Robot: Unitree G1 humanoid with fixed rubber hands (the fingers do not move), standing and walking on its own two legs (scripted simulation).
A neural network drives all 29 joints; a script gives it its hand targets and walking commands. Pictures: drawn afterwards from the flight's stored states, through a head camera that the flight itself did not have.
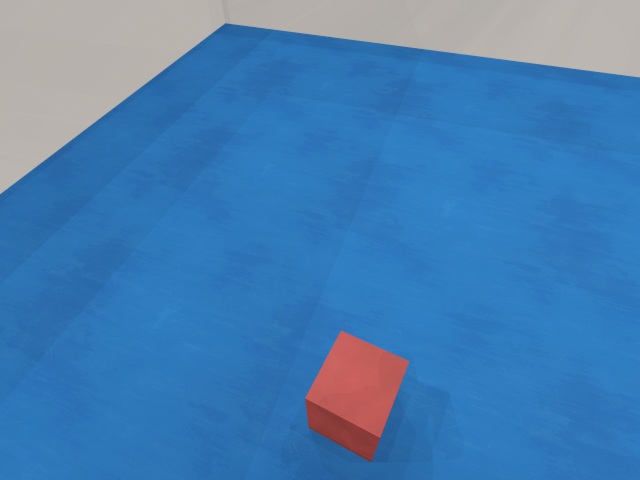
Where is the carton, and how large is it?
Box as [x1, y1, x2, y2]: [305, 331, 408, 461]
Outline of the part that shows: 340,331 305,398 308,425 313,430 370,461 408,361 345,332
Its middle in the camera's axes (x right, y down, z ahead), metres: +0.10 +0.44 +1.10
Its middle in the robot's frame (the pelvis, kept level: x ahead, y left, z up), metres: +0.44 -0.06 -0.64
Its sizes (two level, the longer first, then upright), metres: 0.210 0.200 0.250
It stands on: the floor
